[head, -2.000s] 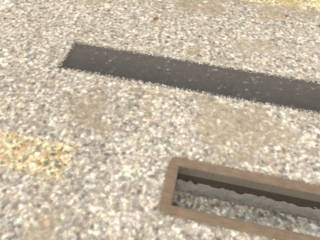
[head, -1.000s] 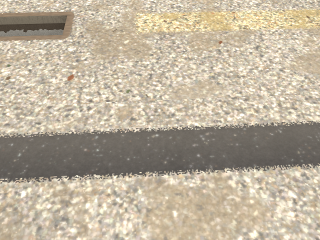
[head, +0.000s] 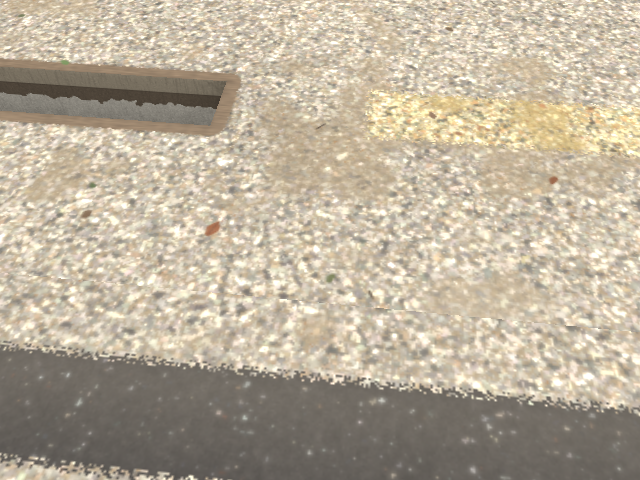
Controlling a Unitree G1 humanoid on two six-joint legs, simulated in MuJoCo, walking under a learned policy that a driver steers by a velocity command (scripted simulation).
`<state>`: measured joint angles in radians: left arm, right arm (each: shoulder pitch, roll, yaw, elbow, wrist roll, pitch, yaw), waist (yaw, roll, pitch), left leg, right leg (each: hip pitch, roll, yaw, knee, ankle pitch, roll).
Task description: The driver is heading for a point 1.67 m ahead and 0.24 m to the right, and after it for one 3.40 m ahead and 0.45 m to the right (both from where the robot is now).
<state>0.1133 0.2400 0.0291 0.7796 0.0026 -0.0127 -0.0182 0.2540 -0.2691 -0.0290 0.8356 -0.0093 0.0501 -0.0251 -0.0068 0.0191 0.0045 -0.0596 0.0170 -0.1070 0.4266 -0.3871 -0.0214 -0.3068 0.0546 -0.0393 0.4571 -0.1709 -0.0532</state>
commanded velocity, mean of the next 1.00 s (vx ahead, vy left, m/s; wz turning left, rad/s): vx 0.00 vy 0.00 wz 0.01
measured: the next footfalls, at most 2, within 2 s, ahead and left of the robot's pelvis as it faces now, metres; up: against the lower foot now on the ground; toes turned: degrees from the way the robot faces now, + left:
right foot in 1.54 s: +0.16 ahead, -0.12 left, +0.00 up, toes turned -3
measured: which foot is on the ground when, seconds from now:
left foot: down 0.00-1.00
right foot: down 0.00-1.00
